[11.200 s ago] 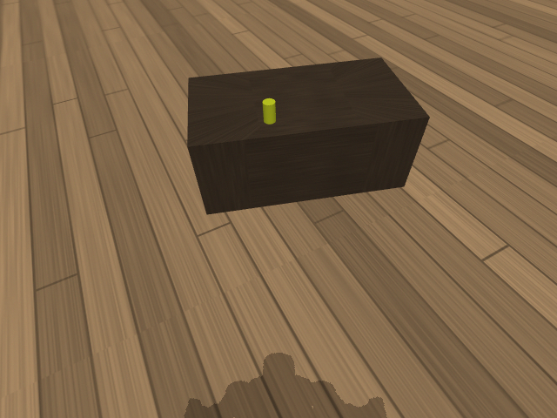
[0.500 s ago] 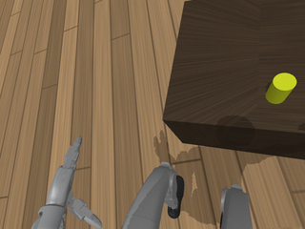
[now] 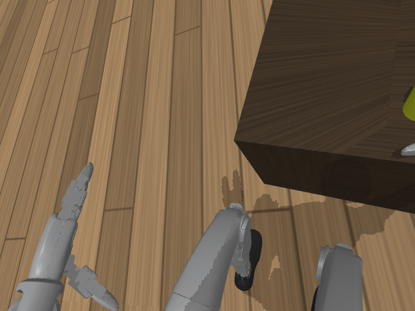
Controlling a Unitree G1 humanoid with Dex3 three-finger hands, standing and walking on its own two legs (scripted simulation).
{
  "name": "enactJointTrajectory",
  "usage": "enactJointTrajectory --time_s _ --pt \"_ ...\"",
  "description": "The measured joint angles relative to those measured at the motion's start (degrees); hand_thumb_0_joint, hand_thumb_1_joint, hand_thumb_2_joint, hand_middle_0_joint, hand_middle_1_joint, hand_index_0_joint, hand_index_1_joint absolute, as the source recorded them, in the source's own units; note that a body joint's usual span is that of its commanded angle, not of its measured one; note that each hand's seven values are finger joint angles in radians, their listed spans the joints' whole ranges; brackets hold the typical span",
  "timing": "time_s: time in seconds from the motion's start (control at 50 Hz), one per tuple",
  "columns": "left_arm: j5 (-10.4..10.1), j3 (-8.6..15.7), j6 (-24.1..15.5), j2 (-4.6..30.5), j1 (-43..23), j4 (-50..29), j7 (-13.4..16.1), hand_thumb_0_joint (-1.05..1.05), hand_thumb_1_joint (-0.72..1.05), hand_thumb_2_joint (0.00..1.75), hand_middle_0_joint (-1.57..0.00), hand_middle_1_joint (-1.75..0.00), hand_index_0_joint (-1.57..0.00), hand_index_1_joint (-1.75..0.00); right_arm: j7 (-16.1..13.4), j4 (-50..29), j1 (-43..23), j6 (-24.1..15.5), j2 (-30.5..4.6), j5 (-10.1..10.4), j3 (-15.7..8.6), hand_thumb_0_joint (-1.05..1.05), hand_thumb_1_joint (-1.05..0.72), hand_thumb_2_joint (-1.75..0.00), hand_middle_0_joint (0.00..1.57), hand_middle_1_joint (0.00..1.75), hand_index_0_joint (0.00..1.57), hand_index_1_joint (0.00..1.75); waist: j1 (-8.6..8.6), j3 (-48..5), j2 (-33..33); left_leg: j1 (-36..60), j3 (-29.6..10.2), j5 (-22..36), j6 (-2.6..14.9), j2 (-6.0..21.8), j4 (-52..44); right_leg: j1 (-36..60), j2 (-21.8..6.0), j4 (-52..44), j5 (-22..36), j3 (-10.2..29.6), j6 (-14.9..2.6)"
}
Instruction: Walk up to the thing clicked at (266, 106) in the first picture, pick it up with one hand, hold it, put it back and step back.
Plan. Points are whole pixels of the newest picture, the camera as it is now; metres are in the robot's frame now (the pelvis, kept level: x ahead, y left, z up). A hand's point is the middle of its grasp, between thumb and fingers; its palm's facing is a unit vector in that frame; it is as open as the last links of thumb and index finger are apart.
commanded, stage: close in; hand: right
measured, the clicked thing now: out of the picture +0.56 -0.21 -0.08
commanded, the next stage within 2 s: rest palm in 0.20 s
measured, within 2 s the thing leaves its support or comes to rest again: leaves its support in 1.56 s
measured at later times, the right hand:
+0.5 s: hand out of the picture +0.53 -0.19 -0.07, palm faces +0.14 +0.99 +0.02, open 17.0 cm
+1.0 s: hand out of the picture +0.54 -0.20 -0.06, palm faces +0.16 +0.99 -0.01, open 12.1 cm
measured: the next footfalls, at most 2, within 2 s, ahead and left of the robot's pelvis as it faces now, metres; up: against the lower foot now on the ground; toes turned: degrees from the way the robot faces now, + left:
none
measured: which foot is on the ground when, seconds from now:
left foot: down 0.00-1.00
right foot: down 0.00-1.00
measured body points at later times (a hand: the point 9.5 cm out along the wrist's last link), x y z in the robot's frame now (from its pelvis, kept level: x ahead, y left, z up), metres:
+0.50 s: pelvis +0.00 +0.01 -0.01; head +0.21 -0.08 +0.38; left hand +0.19 +0.25 +0.15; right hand +0.51 -0.25 -0.06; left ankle +0.14 +0.14 -0.51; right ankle +0.04 -0.11 -0.51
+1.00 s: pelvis +0.00 +0.01 -0.01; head +0.22 -0.07 +0.38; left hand +0.19 +0.25 +0.15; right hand +0.53 -0.26 -0.06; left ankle +0.14 +0.14 -0.51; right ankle +0.04 -0.11 -0.51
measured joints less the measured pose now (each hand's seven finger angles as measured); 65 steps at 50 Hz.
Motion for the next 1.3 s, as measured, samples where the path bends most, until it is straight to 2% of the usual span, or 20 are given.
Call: enactJointTrajectory --time_s 0.14,0.24,0.44,0.52,0.7,0.82,0.9,1.04,1.14,1.22,1.3 --pt "-0.5 0.2 1.7 0.7 0.3 -4.8 0.6 -0.01 -0.54 0.05 -0.07 -0.06 -0.07 -0.06 -3.0 2.0 -1.2 0.3 2.4 -0.4 1.5 -0.02 0.53 -0.06 0.05 0.05 0.05 0.05 -0.65 0.2 -0.8 0.2 -1.4 -0.2 -0.48 0.3 1.1 1.0 0.4 0.2 0.0 -1.4 -0.47" --pt "-1.2 0.1 0.8 0.7 1.0 -8.5 0.7 -0.01 -0.54 0.05 -0.07 -0.06 -0.07 -0.06 -4.6 3.2 -2.4 -0.3 3.5 -0.8 2.7 -0.02 0.52 -0.06 0.04 0.06 0.05 0.05 -0.87 0.4 -0.1 0.2 -1.5 -0.1 -0.29 0.5 1.1 1.2 0.6 -0.3 0.4 -1.4 -0.25" --pt "-0.7 1.8 0.5 1.0 2.9 -10.1 0.2 -0.01 -0.55 0.07 -0.07 -0.05 -0.06 -0.06 -7.5 1.2 -3.3 -0.8 4.0 -2.3 3.9 -0.02 0.45 -0.07 0.06 0.06 0.06 0.05 0.05 0.6 0.8 -1.7 -1.4 -0.7 0.07 0.7 2.4 -0.5 0.8 0.6 0.0 -1.2 0.21" --pt "-0.6 1.7 0.9 0.9 3.0 -10.8 0.0 -0.01 -0.57 0.08 -0.06 -0.05 -0.05 -0.06 -8.0 1.1 -4.1 -1.0 3.2 -3.0 3.3 -0.02 0.43 -0.05 0.09 0.05 0.09 0.05 0.61 0.9 0.8 -2.6 -1.5 -1.0 0.07 0.6 3.1 -1.2 0.7 1.3 -0.4 -1.2 0.27" --pt "-0.8 0.8 2.2 1.0 3.0 -12.5 -0.7 -0.01 -0.56 0.08 -0.07 -0.05 -0.06 -0.07 -8.1 1.7 -6.5 0.7 1.1 -3.5 2.6 -0.01 0.42 -0.04 0.26 0.12 0.25 0.11 1.20 0.9 0.3 -4.2 -1.7 -1.4 0.08 0.7 4.5 -2.7 0.9 2.4 -0.7 -1.4 0.28" --pt "-1.3 2.4 2.6 2.1 2.8 -12.5 -0.5 -0.01 -0.56 0.08 -0.07 -0.05 -0.06 -0.07 -9.0 1.9 -7.8 2.4 0.6 -3.8 3.5 -0.01 0.37 -0.11 0.41 0.23 0.41 0.23 1.27 0.8 0.4 -4.2 -1.7 -1.2 0.13 0.8 4.2 -2.7 1.0 2.1 -0.5 -1.3 0.31" --pt "-1.6 2.5 2.9 2.0 3.0 -12.9 -0.4 -0.01 -0.56 0.08 -0.06 -0.05 -0.06 -0.06 -9.1 2.4 -8.0 2.6 0.3 -4.2 3.7 -0.01 0.33 -0.17 0.54 0.33 0.53 0.32 1.22 1.0 0.5 -3.8 -1.6 -1.1 0.19 0.8 3.9 -2.4 0.9 1.8 -0.4 -1.3 0.38" --pt "-1.9 2.3 2.7 1.7 4.0 -14.1 -0.7 -0.01 -0.55 0.07 -0.06 -0.05 -0.06 -0.06 -8.2 0.2 -5.8 2.6 0.6 -2.9 2.9 -0.01 0.23 -0.33 0.76 0.54 0.78 0.53 0.95 1.3 0.4 -3.2 -1.7 -1.3 0.24 0.6 3.8 -1.6 0.8 1.6 -0.6 -1.4 0.45" --pt "-2.2 2.3 2.5 1.3 4.1 -12.9 -0.7 -0.01 -0.55 0.07 -0.06 -0.05 -0.06 -0.06 -7.6 -1.8 -4.6 2.7 2.0 -2.1 3.3 -0.01 0.11 -0.47 0.88 0.69 0.94 0.69 0.33 0.8 0.1 -2.7 -1.7 -1.6 0.21 0.7 3.6 -1.0 0.8 1.2 -0.7 -1.4 0.43" --pt "-2.3 1.6 2.9 1.0 3.8 -12.5 -0.5 -0.01 -0.55 0.07 -0.06 -0.05 -0.06 -0.06 -7.7 -0.8 -4.9 3.2 2.4 -2.5 3.4 -0.02 0.08 -0.59 0.86 0.77 1.05 0.81 0.11 0.7 0.0 -2.2 -1.7 -1.6 0.21 0.7 3.5 -0.5 0.9 1.0 -0.7 -1.4 0.42" --pt "-2.3 0.9 3.1 1.0 3.6 -12.8 -0.5 -0.01 -0.55 0.07 -0.06 -0.05 -0.06 -0.06 -7.6 0.7 -5.6 3.1 1.8 -2.4 2.7 -0.04 0.09 -0.72 0.85 0.84 1.03 0.87 0.27 1.0 0.0 -2.1 -1.8 -1.4 0.26 0.7 3.3 -0.4 0.9 0.8 -0.5 -1.5 0.44"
